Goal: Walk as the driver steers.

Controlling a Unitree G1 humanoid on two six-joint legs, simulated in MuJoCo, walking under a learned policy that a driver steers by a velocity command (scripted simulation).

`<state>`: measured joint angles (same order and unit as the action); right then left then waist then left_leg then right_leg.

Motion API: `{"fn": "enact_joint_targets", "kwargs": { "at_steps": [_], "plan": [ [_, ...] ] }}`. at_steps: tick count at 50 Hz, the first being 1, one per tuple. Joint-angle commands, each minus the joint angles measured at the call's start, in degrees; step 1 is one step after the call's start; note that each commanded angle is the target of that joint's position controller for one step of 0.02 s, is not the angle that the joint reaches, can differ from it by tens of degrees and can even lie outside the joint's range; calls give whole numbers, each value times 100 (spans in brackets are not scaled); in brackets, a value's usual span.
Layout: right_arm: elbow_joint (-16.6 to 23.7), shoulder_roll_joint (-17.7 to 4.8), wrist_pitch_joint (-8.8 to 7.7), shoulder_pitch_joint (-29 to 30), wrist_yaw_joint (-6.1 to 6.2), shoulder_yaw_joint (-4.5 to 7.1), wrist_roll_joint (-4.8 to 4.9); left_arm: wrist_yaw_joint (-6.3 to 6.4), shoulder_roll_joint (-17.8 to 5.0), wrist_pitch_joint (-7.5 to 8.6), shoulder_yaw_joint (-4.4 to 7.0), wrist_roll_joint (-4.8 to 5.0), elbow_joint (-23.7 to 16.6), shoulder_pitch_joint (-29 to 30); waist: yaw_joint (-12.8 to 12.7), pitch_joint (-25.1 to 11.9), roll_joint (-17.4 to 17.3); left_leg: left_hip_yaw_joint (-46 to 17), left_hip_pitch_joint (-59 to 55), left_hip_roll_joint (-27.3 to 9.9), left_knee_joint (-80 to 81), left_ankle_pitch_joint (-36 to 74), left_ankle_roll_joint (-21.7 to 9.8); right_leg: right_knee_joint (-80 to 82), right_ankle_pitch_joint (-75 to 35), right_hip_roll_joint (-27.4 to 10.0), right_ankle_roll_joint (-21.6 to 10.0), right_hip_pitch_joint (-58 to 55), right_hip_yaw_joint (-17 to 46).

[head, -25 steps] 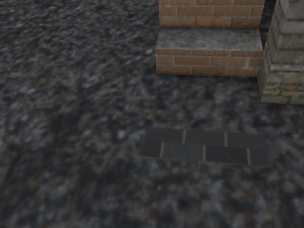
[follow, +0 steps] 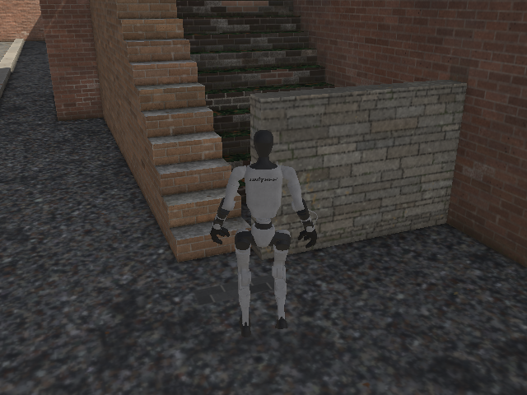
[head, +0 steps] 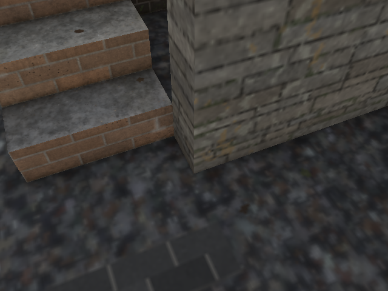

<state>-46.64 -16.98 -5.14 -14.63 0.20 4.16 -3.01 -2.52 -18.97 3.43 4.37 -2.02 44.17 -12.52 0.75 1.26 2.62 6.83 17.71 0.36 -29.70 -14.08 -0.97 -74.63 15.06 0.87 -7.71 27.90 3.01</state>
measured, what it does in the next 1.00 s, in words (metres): walks ahead, turning left: right foot, then left foot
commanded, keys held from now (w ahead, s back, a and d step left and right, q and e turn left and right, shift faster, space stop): w+shift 0.08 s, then w+q+shift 0.92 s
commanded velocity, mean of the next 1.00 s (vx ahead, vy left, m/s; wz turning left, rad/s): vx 0.38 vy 0.08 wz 0.53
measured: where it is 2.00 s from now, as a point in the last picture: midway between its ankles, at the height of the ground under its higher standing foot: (45, 253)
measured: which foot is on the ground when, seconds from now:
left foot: down 0.00-0.28, up 0.30-0.64, down 0.66-0.90, up 0.92-1.00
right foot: up 0.00-0.26, down 0.28-0.66, up 0.68-0.88, down 0.90-1.00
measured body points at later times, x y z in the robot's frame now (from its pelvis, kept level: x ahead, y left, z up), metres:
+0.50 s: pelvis +0.39 -0.04 +0.01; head +0.46 -0.03 +0.45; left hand +0.47 +0.26 -0.11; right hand +0.55 -0.31 -0.11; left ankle +0.40 +0.10 -0.65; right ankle +0.42 -0.12 -0.73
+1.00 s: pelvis +0.51 +0.00 +0.01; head +0.56 +0.01 +0.46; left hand +0.39 +0.30 -0.09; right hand +0.81 -0.12 -0.09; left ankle +0.50 +0.10 -0.66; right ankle +0.59 -0.12 -0.73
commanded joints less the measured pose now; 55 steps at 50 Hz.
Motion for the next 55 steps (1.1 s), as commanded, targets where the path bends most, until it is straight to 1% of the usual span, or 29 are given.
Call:
{"fn": "enact_joint_targets", "kwargs": {
  "at_steps": [1,8,10,13,14,15,16,17,19,20,22,26,32,33,34,35,36,37,39,40,41,43,44,45,46,47,48,51,55],
  "plan": [
    [-94,24,-264,-592,-126,-83,105,-150,397,-74,-240,-91,-569,34,-136,80,-635,-2083,-803,-1579,2063,-495,-690,85,-268,-544,56,1449,543],
    [-368,-453,-336,-1130,-156,-81,299,-321,241,72,-452,-59,-1216,1858,-26,733,-296,-557,-258,-1116,3175,2035,-768,3223,-1922,-349,127,276,-736],
    [-428,-784,-319,-1260,-157,-57,257,-256,277,135,-483,2,-1248,2011,-29,621,-530,-561,-998,-1220,2593,4299,-822,3705,-1528,-139,108,-2,-775],
    [-580,-1200,-184,-1249,-30,31,317,38,-271,280,-266,-155,-585,166,-926,-627,-898,-576,-1706,-1052,-74,6180,-515,4709,-1621,215,53,-2102,-565],
    [-525,-975,-180,-1235,-16,-23,380,151,-616,315,-142,-295,-325,-680,-1241,-1206,-961,-598,-712,-800,-1488,4668,-439,4424,-1864,-391,67,-3593,-131],
    [-302,-103,-192,-1282,-95,-180,425,207,-1198,401,-72,-408,-163,-1217,-932,-1680,483,-463,645,41,-3485,-1031,-268,4030,-5371,-2248,260,-4813,1356],
    [-286,56,-50,-2199,36,-185,852,180,-1287,370,75,-294,-272,-1144,-507,-3180,1081,-1084,1523,161,-5124,-1665,-310,3979,-6343,-3154,-314,-5813,2793],
    [-389,-375,4,-1665,22,-88,615,114,-744,332,11,-30,-309,-768,-521,-2748,331,-1215,1478,-252,-4670,-841,-374,4285,-5322,-2453,-202,-4870,1899],
    [-267,-281,66,-906,-114,-62,357,131,-146,397,-115,37,-9,-282,-186,-1100,400,-1016,1742,-501,-4145,-447,-183,5187,-3824,-1922,-119,-3341,902],
    [-12,-81,30,-604,-8,-62,449,224,-347,404,-9,212,-85,83,-168,-1175,588,-1231,1761,-718,-4405,-363,33,5404,-3776,-1774,-348,-3229,570],
    [231,-220,116,-471,164,-34,523,432,-326,373,-33,154,-314,1225,363,-116,364,-856,1849,-349,-4136,-1257,450,5230,-7256,-1912,-363,-2229,110],
    [346,95,149,-794,22,-86,409,710,-350,61,-63,215,-357,1422,531,-1016,428,-285,563,-257,-2056,584,601,5347,-5329,-1402,-173,-1504,-1327],
    [561,-650,276,-758,-371,220,362,808,-385,-94,-131,250,-414,1496,621,-820,192,-95,-277,137,-586,1228,-231,3851,-4156,-1567,162,-1502,-1497],
    [549,-816,189,-1092,-311,345,332,858,-381,-183,-144,180,-445,1454,814,-828,-140,-131,-743,334,-179,1407,-479,2915,-3810,-1326,273,-1211,-1541],
    [613,-1300,144,-1044,-224,467,307,855,-356,-232,-167,29,-547,1162,656,-536,-1362,-1166,-1355,-198,183,4600,-712,1632,-867,-854,615,-184,-1521],
    [937,-1831,188,-595,-110,551,114,700,-126,-255,-322,-210,-721,711,-18,-960,-2801,-3404,-1879,-1060,522,5978,-2008,-281,2402,540,1049,1121,-1106],
    [1370,-1664,261,167,-90,458,-20,558,-486,-130,-283,-41,-608,118,-225,-1905,-2342,-4630,-2133,-1430,1230,3803,-2543,-1001,2279,592,883,1160,224],
    [1659,-1444,442,636,-26,414,153,448,-846,-62,-147,150,-443,161,-247,-1642,-1456,-4093,-1685,-1285,1304,2356,-2251,-705,1801,283,713,1150,474],
    [1936,-954,708,1200,67,279,459,535,-584,-72,-157,164,-298,471,-402,-733,-255,-3262,-72,-659,1333,1437,-1560,1086,1407,161,638,493,275],
    [2033,-897,787,1235,86,278,437,590,-468,-84,-169,229,-228,462,-394,-644,-135,-2973,343,-333,1317,1355,-1325,2140,1174,253,638,-14,71],
    [1696,-598,921,714,-59,129,28,657,-237,-370,-194,173,-4,-29,-128,-626,-178,-2473,205,-193,1285,2410,-1056,2870,1356,133,652,-719,-433],
    [1774,-754,925,856,-315,184,35,854,-376,-523,-90,278,140,-725,-237,-855,-806,-2678,732,104,1124,1893,-534,4261,614,45,522,-2123,-184],
    [1870,-740,848,1102,-383,173,117,881,-521,-497,-14,160,278,-1327,-470,-855,-1172,-2576,1133,291,763,1126,-166,5178,-230,-205,416,-2836,-152],
    [2077,-383,812,1148,-454,35,133,828,-1086,-405,179,22,282,-1604,-578,-974,-21,-2086,2189,781,-538,-619,140,6223,-141,-1659,115,-3849,977],
    [2109,-229,883,781,-527,-24,-22,867,-1450,-461,280,40,120,-977,-280,-1043,1427,-1488,3202,767,-2647,-1801,218,6632,87,-3910,-566,-3548,3065],
    [2172,-1031,937,1086,-642,113,-164,991,-1302,-428,299,86,72,-428,-199,-544,886,-1756,3201,-73,-3330,-984,149,6939,47,-3999,-771,-2600,3073],
    [2035,-1118,978,1152,-735,195,-215,1037,-932,-373,241,138,160,-134,74,-223,282,-1903,2968,-223,-3798,-484,55,6680,-171,-3374,-384,-2313,2099],
    [1427,-547,1077,341,-941,55,-188,912,-722,-232,218,162,430,-503,230,-162,-66,-1538,2887,-89,-4727,160,91,5690,-1806,-2047,341,-2692,70],
    [1640,-150,1157,1311,-937,-85,82,809,-1035,-300,396,71,725,-1560,-214,50,713,-1040,2775,-338,-4011,220,277,5232,-2438,-1978,435,-2639,-698]
  ]
}}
